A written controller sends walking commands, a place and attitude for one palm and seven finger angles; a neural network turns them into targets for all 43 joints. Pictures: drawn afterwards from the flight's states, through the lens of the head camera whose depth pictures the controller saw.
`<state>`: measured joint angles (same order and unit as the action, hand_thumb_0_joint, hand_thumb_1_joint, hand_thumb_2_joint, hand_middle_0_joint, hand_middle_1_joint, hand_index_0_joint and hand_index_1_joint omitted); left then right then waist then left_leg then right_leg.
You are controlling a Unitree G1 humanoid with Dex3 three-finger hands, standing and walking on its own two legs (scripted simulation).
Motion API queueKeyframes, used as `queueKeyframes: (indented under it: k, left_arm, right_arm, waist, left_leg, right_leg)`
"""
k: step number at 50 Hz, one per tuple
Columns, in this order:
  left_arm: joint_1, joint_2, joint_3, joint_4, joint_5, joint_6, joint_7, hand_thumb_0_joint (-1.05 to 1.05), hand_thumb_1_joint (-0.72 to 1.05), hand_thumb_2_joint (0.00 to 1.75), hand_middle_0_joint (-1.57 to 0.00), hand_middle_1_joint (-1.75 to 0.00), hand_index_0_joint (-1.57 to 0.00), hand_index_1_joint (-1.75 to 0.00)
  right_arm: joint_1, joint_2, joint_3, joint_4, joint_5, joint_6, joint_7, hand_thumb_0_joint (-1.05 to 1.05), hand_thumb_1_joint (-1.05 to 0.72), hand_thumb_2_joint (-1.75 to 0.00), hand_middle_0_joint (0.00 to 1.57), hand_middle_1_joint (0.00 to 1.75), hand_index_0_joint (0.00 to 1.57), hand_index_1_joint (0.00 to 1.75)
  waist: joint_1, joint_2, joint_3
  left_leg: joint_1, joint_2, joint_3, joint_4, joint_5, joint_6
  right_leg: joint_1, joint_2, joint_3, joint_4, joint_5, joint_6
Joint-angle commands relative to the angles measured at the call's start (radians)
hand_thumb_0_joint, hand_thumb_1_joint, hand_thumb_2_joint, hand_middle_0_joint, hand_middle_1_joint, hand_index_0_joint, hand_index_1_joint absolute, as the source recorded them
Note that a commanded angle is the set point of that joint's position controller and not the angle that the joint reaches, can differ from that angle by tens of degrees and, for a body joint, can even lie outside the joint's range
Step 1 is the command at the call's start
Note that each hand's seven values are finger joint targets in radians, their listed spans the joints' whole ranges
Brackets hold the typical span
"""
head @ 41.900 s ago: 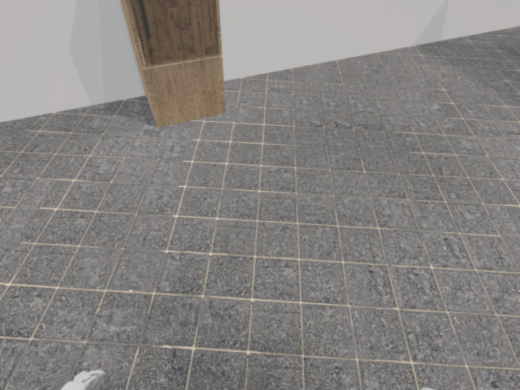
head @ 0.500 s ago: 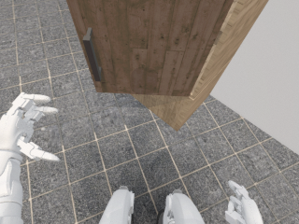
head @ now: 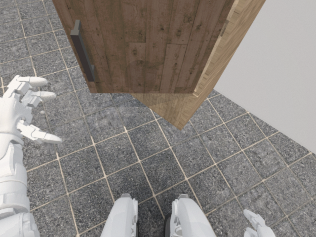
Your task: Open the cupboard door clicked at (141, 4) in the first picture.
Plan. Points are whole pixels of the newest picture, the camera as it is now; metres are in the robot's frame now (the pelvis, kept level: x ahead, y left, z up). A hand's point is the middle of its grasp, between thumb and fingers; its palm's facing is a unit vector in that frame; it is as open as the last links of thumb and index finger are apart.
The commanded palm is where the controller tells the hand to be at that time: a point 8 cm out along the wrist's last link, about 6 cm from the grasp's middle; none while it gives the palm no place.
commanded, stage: move the hooked fingers beside the handle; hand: left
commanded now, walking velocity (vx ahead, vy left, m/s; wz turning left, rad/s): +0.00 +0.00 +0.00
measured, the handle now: (85, 54) +0.59 +0.22 +0.02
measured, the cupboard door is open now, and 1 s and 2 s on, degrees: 41 41 41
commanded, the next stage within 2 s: slide the fingers in behind the handle in 1.64 s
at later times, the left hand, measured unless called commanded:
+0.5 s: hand (56, 86) +0.47 +0.27 +0.02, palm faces +0.07 -1.00 -0.04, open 14.0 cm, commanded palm +0.46 +0.31 +0.02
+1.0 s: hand (64, 72) +0.53 +0.28 +0.00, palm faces +0.06 -1.00 -0.03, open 13.9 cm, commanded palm +0.52 +0.29 +0.01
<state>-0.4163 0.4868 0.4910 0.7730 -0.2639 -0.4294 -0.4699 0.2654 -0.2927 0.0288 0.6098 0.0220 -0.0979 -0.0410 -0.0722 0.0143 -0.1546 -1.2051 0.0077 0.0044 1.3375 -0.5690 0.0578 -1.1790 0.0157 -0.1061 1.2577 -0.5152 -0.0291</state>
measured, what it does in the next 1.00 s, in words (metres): stands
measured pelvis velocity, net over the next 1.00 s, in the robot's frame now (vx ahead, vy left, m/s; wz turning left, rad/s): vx -0.01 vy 0.00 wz -0.05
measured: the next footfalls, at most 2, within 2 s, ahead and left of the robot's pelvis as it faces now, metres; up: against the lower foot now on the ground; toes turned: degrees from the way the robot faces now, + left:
none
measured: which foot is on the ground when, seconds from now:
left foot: down 0.00-1.00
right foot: down 0.00-1.00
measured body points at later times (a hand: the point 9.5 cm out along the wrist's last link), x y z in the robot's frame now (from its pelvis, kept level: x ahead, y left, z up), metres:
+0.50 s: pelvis -0.01 +0.00 -0.02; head +0.16 +0.04 +0.40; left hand +0.46 +0.33 +0.02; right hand +0.05 -0.28 -0.12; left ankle +0.03 +0.08 -0.61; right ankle +0.04 -0.11 -0.61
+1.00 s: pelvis -0.01 +0.00 -0.04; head +0.20 +0.04 +0.36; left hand +0.52 +0.33 +0.01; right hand +0.00 -0.27 -0.13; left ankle +0.03 +0.08 -0.61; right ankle +0.04 -0.11 -0.61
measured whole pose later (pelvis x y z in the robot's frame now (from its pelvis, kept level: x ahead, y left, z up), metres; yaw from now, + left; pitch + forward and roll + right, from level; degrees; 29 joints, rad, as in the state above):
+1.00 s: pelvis -0.01 +0.00 -0.04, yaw -3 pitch +33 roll -7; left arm -0.96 0.78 0.56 1.16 -0.09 -0.38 -0.42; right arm 0.33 -0.30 0.09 0.58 -0.02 0.09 0.00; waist -0.21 0.03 -0.12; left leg -1.47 0.03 -0.03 1.49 -0.60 0.06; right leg -1.43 0.04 -0.14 1.37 -0.52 -0.03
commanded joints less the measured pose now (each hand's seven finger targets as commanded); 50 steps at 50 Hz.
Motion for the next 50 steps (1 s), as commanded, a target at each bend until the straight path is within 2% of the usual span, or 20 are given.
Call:
queueKeyframes:
  k: [1, 3, 6, 8, 9, 14, 17, 19, 21, 25, 31, 35, 36, 40, 41, 43, 45, 47, 48, 50]
  left_arm:
    - [-0.313, 0.3, 0.061, -0.177, 0.0, -0.084, 0.032, 0.0, -0.5, 0.3, -0.3, -1.2, -0.3, -1.2]
    - [-0.365, 0.29, 0.045, -0.125, 0.011, -0.085, 0.044, 0.0, -0.5, 0.3, -0.3, -1.2, -0.3, -1.2]
    - [-0.386, 0.301, 0.046, -0.085, 0.026, -0.084, 0.049, 0.0, -0.5, 0.3, -0.3, -1.2, -0.3, -1.2]
    - [-0.422, 0.322, 0.056, -0.039, 0.036, -0.082, 0.056, 0.0, -0.5, 0.3, -0.3, -1.2, -0.3, -1.2]
    - [-0.442, 0.299, 0.034, -0.009, 0.038, -0.08, 0.055, 0.0, -0.5, 0.3, -0.3, -1.2, -0.3, -1.2]
    - [-0.55, 0.355, 0.054, 0.02, 0.057, -0.11, 0.055, 0.0, -0.5, 0.3, -0.3, -1.2, -0.3, -1.2]
    - [-0.629, 0.389, 0.06, 0.067, 0.073, -0.118, 0.06, 0.0, -0.5, 0.3, -0.3, -1.2, -0.3, -1.2]
    - [-0.68, 0.373, 0.029, 0.091, 0.085, -0.114, 0.062, 0.0, -0.5, 0.3, -0.3, -1.2, -0.3, -1.2]
    - [-0.706, 0.384, 0.031, 0.086, 0.088, -0.118, 0.064, 0.0, -0.5, 0.3, -0.3, -1.2, -0.3, -1.2]
    - [-0.738, 0.44, 0.066, 0.131, 0.094, -0.104, 0.072, 0.0, -0.5, 0.3, -0.3, -1.2, -0.3, -1.2]
    - [-0.809, 0.519, 0.081, 0.192, 0.132, -0.074, 0.081, 0.0, -0.5, 0.3, -0.3, -1.2, -0.3, -1.2]
    - [-0.856, 0.595, 0.123, 0.197, 0.139, -0.073, 0.082, 0.0, -0.5, 0.3, -0.3, -1.2, -0.3, -1.2]
    - [-0.876, 0.615, 0.124, 0.191, 0.147, -0.072, 0.08, 0.0, -0.5, 0.3, -0.3, -1.2, -0.3, -1.2]
    - [-0.906, 0.604, 0.101, 0.212, 0.155, -0.053, 0.061, 0.0, -0.5, 0.3, -0.3, -1.2, -0.3, -1.2]
    - [-0.899, 0.627, 0.114, 0.216, 0.16, -0.045, 0.059, 0.0, -0.5, 0.3, -0.3, -1.2, -0.3, -1.2]
    - [-0.909, 0.602, 0.088, 0.229, 0.163, -0.026, 0.053, 0.0, -0.5, 0.3, -0.3, -1.2, -0.3, -1.2]
    - [-0.861, 0.58, 0.087, 0.234, 0.156, -0.013, 0.046, 0.0, -0.5, 0.3, -0.3, -1.2, -0.3, -1.2]
    - [-0.852, 0.606, 0.11, 0.185, 0.153, -0.007, 0.049, 0.0, -0.5, 0.3, -0.3, -1.2, -0.3, -1.2]
    - [-0.864, 0.566, 0.082, 0.172, 0.149, -0.003, 0.05, 0.0, -0.5, 0.3, -0.3, -1.2, -0.3, -1.2]
    - [-0.873, 0.609, 0.122, 0.151, 0.149, -0.011, 0.06, 0.0, -0.5, 0.3, -0.3, -1.2, -0.3, -1.2]
  right_arm:
    - [0.105, -0.187, -0.075, -0.078, -0.006, -0.018, -0.014, 0.0, -0.9, -0.9, 0.2, 0.3, 0.2, 0.3]
    - [0.104, -0.189, -0.072, -0.07, -0.006, -0.007, -0.012, 0.0, -0.9, -0.9, 0.2, 0.3, 0.2, 0.3]
    - [0.116, -0.192, -0.069, -0.073, -0.009, 0.009, -0.01, 0.0, -0.9, -0.9, 0.2, 0.3, 0.2, 0.3]
    - [0.122, -0.196, -0.067, -0.07, -0.011, 0.021, -0.01, 0.0, -0.9, -0.9, 0.2, 0.3, 0.2, 0.3]
    - [0.123, -0.192, -0.065, -0.07, -0.01, 0.026, -0.009, 0.0, -0.9, -0.9, 0.2, 0.3, 0.2, 0.3]
    - [0.144, -0.198, -0.063, -0.058, -0.016, 0.048, -0.008, 0.0, -0.9, -0.9, 0.2, 0.3, 0.2, 0.3]
    - [0.155, -0.204, -0.057, -0.047, -0.021, 0.062, -0.007, 0.0, -0.9, -0.9, 0.2, 0.3, 0.2, 0.3]
    - [0.159, -0.205, -0.054, -0.042, -0.023, 0.07, -0.007, 0.0, -0.9, -0.9, 0.2, 0.3, 0.2, 0.3]
    - [0.173, -0.208, -0.053, -0.041, -0.028, 0.077, -0.006, 0.0, -0.9, -0.9, 0.2, 0.3, 0.2, 0.3]
    - [0.194, -0.215, -0.047, -0.04, -0.032, 0.098, -0.004, 0.0, -0.9, -0.9, 0.2, 0.3, 0.2, 0.3]
    - [0.209, -0.218, -0.029, -0.049, -0.035, 0.129, 0.001, 0.0, -0.9, -0.9, 0.2, 0.3, 0.2, 0.3]
    - [0.222, -0.22, -0.021, -0.055, -0.04, 0.139, 0.003, 0.0, -0.9, -0.9, 0.2, 0.3, 0.2, 0.3]
    - [0.226, -0.223, -0.019, -0.053, -0.041, 0.143, 0.003, 0.0, -0.9, -0.9, 0.2, 0.3, 0.2, 0.3]
    - [0.247, -0.223, -0.016, -0.049, -0.043, 0.154, 0.008, 0.0, -0.9, -0.9, 0.2, 0.3, 0.2, 0.3]
    - [0.253, -0.228, -0.014, -0.05, -0.043, 0.159, 0.009, 0.0, -0.9, -0.9, 0.2, 0.3, 0.2, 0.3]
    - [0.259, -0.229, -0.013, -0.049, -0.043, 0.167, 0.011, 0.0, -0.9, -0.9, 0.2, 0.3, 0.2, 0.3]
    - [0.269, -0.227, -0.014, -0.058, -0.041, 0.173, 0.015, 0.0, -0.9, -0.9, 0.2, 0.3, 0.2, 0.3]
    - [0.271, -0.231, -0.017, -0.063, -0.043, 0.183, 0.017, 0.0, -0.9, -0.9, 0.2, 0.3, 0.2, 0.3]
    - [0.268, -0.226, -0.019, -0.062, -0.041, 0.183, 0.021, 0.0, -0.9, -0.9, 0.2, 0.3, 0.2, 0.3]
    - [0.273, -0.227, -0.019, -0.059, -0.042, 0.184, 0.021, 0.0, -0.9, -0.9, 0.2, 0.3, 0.2, 0.3]
  waist:
    - [0.009, 0.15, -0.469]
    - [-0.006, 0.143, -0.428]
    - [0.001, 0.153, -0.459]
    - [-0.012, 0.117, -0.44]
    - [-0.027, 0.111, -0.415]
    - [-0.03, 0.152, -0.466]
    - [-0.05, 0.165, -0.466]
    - [-0.068, 0.182, -0.459]
    - [-0.064, 0.218, -0.509]
    - [-0.079, 0.172, -0.536]
    - [-0.099, 0.195, -0.515]
    - [-0.11, 0.194, -0.553]
    - [-0.11, 0.224, -0.568]
    - [-0.131, 0.25, -0.584]
    - [-0.122, 0.269, -0.593]
    - [-0.134, 0.267, -0.585]
    - [-0.121, 0.273, -0.601]
    - [-0.104, 0.29, -0.633]
    - [-0.117, 0.29, -0.633]
    - [-0.115, 0.269, -0.625]
  left_leg:
    - [0.421, 0.022, -0.111, -0.193, 0.407, -0.055]
    - [0.399, 0.022, -0.118, -0.194, 0.364, -0.055]
    - [0.409, 0.021, -0.121, -0.195, 0.37, -0.059]
    - [0.371, 0.021, -0.12, -0.186, 0.349, -0.05]
    - [0.355, 0.02, -0.117, -0.183, 0.329, -0.045]
    - [0.379, 0.021, -0.125, -0.161, 0.359, -0.05]
    - [0.373, 0.024, -0.135, -0.146, 0.36, -0.05]
    - [0.369, 0.025, -0.143, -0.142, 0.337, -0.051]
    - [0.409, 0.026, -0.15, -0.134, 0.388, -0.058]
    - [0.363, 0.025, -0.146, -0.103, 0.416, -0.046]
    - [0.276, 0.028, -0.129, -0.07, 0.397, -0.03]
    - [0.23, 0.027, -0.119, -0.035, 0.407, -0.017]
    - [0.236, 0.029, -0.12, -0.03, 0.419, -0.02]
    - [0.261, 0.035, -0.131, -0.011, 0.463, -0.019]
    - [0.273, 0.037, -0.134, -0.014, 0.476, -0.024]
    - [0.279, 0.039, -0.143, -0.011, 0.475, -0.025]
    - [0.307, 0.041, -0.149, -0.016, 0.505, -0.027]
    - [0.339, 0.045, -0.156, -0.025, 0.529, -0.036]
    - [0.349, 0.045, -0.154, -0.025, 0.524, -0.034]
    - [0.338, 0.048, -0.161, -0.026, 0.517, -0.033]
  right_leg:
    - [0.136, 0.016, 0.056, -0.125, 0.179, -0.004]
    - [0.108, 0.015, 0.051, -0.124, 0.154, -0.004]
    - [0.109, 0.016, 0.05, -0.116, 0.152, -0.007]
    - [0.111, 0.015, 0.051, -0.116, 0.152, -0.004]
    - [0.101, 0.016, 0.052, -0.121, 0.146, -0.001]
    - [0.078, 0.018, 0.055, -0.104, 0.155, -0.004]
    - [0.045, 0.02, 0.052, -0.089, 0.15, -0.004]
    - [0.014, 0.019, 0.048, -0.085, 0.135, -0.004]
    - [0.006, 0.019, 0.046, -0.076, 0.154, -0.006]
    - [0.03, 0.022, 0.048, -0.064, 0.183, -0.002]
    - [0.037, 0.027, 0.058, -0.055, 0.195, 0.002]
    - [0.065, 0.031, 0.07, -0.042, 0.224, 0.004]
    - [0.06, 0.03, 0.068, -0.035, 0.23, 0.004]
    - [0.031, 0.032, 0.061, -0.024, 0.255, 0.004]
    - [0.025, 0.032, 0.056, -0.022, 0.256, 0.003]
    - [-0.002, 0.033, 0.05, -0.021, 0.245, 0.004]
    - [-0.006, 0.033, 0.046, -0.018, 0.257, 0.003]
    - [-0.004, 0.031, 0.042, -0.019, 0.259, 0.004]
    - [-0.013, 0.034, 0.044, -0.026, 0.258, 0.006]
    - [-0.01, 0.035, 0.042, -0.021, 0.253, 0.004]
